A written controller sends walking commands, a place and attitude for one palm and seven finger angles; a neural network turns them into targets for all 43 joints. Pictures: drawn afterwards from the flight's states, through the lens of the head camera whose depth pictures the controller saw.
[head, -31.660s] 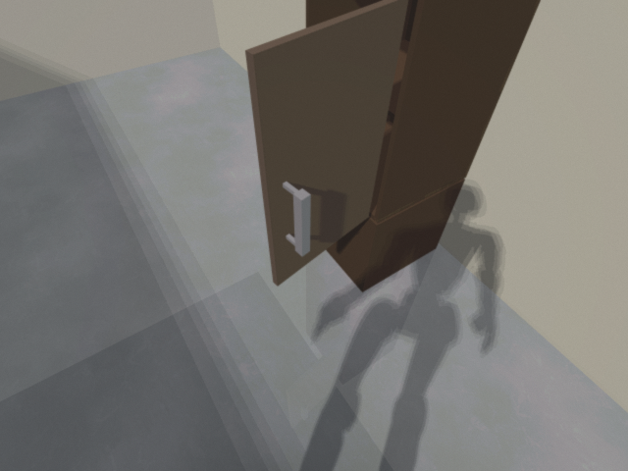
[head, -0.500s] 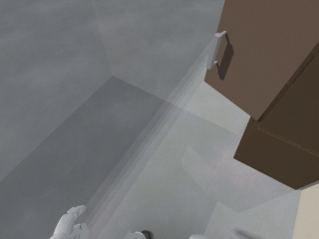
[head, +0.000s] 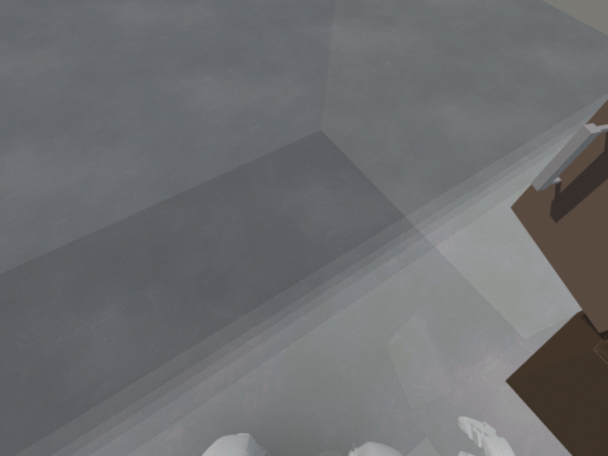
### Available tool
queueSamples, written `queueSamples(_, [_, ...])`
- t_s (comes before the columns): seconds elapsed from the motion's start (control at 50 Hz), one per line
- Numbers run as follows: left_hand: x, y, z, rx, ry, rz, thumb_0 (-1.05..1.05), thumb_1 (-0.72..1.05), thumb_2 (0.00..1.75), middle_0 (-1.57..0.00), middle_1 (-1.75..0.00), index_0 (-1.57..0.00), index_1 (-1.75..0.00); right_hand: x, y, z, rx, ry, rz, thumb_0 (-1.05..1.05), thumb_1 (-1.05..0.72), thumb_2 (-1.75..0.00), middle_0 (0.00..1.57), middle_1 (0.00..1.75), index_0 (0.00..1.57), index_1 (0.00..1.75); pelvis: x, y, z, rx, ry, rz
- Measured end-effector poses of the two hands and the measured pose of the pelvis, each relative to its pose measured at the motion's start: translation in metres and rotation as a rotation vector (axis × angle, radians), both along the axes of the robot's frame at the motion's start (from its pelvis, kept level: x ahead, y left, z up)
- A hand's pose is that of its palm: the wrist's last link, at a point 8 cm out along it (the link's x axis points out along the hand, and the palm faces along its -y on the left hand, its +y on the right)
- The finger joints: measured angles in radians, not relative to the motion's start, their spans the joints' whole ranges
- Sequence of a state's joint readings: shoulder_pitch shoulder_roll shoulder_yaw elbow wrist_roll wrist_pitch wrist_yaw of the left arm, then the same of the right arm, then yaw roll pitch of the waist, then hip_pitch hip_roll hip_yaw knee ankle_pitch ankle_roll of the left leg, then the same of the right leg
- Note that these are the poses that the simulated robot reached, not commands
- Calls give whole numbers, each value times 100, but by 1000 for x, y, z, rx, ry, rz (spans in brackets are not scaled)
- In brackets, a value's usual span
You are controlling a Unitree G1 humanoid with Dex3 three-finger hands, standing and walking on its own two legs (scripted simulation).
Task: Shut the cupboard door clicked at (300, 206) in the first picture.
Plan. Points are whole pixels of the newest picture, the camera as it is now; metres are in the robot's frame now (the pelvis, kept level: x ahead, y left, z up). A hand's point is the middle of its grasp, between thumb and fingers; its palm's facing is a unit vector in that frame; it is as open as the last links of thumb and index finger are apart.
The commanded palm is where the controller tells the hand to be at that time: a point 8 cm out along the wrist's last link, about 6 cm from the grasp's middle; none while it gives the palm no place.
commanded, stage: walk to a spot facing it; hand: left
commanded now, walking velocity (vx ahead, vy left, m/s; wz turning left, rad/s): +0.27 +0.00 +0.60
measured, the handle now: (570, 158) +0.70 -0.52 -0.09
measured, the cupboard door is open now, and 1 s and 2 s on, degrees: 71 71 71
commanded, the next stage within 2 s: turn to face it in 1.06 s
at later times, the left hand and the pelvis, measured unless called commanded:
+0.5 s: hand out of the picture +0.10 +0.16 -0.13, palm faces +0.30 -0.92 -0.26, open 7.4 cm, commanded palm none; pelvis +0.10 -0.04 +0.02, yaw +18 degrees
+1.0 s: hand (113, 394) +0.19 +0.29 -0.15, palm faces +0.56 -0.80 -0.21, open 7.4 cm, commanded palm none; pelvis +0.21 +0.06 +0.02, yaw +34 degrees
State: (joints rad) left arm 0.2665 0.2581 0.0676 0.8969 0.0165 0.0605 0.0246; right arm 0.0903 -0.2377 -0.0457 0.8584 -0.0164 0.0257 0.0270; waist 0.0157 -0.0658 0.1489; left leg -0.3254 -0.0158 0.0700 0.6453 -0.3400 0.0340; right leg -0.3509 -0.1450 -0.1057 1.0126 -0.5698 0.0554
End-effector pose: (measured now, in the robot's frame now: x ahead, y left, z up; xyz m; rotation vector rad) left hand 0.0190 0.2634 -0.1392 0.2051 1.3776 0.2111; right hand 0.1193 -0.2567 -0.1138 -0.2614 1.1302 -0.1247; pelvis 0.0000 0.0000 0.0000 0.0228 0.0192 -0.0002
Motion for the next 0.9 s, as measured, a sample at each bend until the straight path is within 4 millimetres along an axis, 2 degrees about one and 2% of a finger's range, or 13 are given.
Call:
queueSamples(0.06, [10,5,8,3,-30,26,1,91,90,-20,-30,-20,-30,7,5,9,-17,-4,29,0,-90,-89,20,30,20,30,3,0,8,-22,-4,36])
queueSamples(0.16, [44,1,24,-3,-153,40,1,91,90,-20,-30,-20,-30,6,4,11,-5,34,63,0,-90,-89,20,30,21,30,13,-6,15,-34,-7,86])
queueSamples(0.24, [73,-10,34,6,-228,37,1,91,90,-20,-30,-20,-30,5,-6,3,21,74,67,0,-90,-89,20,30,21,30,28,-19,15,-25,-3,123])
queueSamples(0.3, [90,-22,38,27,-279,35,1,91,90,-20,-30,-20,-30,9,-20,-12,40,109,67,0,-90,-89,20,30,21,30,43,-33,7,-13,-1,158])
queueSamples(0.36, [91,-33,40,52,-307,80,1,91,90,-20,-30,-20,-30,23,-31,-24,42,154,91,1,-90,-89,20,30,21,30,58,-41,3,-15,-10,219])
queueSamples(0.46, [66,-53,45,35,-212,199,1,91,90,-20,-30,-20,-30,69,-27,-12,54,171,153,1,-91,-89,20,30,20,30,89,-42,18,4,-1,286])
queueSamples(0.54, [47,-68,39,-3,-117,283,1,91,90,-20,-30,-20,-30,115,-10,-4,56,162,220,1,-91,-89,20,30,20,30,111,-37,23,9,9,347])
queueSamples(0.6, [33,-76,31,-35,-55,357,1,91,90,-20,-30,-20,-30,152,12,-4,46,163,295,1,-91,-89,20,30,20,30,126,-29,21,2,10,394])
queueSamples(0.68, [14,-78,14,-80,22,454,1,91,90,-20,-30,-20,-30,207,55,-7,30,136,411,1,-91,-89,20,30,20,30,145,-11,12,-13,8,449])
queueSamples(0.76, [4,-61,-10,-116,78,522,1,90,90,-20,-30,-20,-30,259,102,-12,15,30,502,1,-91,-89,20,30,20,30,164,17,-8,-27,3,493])
queueSamples(0.82, [19,-32,-15,-98,65,537,1,91,90,-20,-30,-20,-30,278,123,-5,3,-20,528,0,-91,-89,20,30,20,30,173,31,-8,-29,-8,509])
queueSamples(0.9, [69,15,-1,-44,-74,528,1,91,90,-20,-30,-20,-30,284,136,8,-24,-16,537,0,-91,-89,20,30,20,30,186,46,5,-44,-14,543])
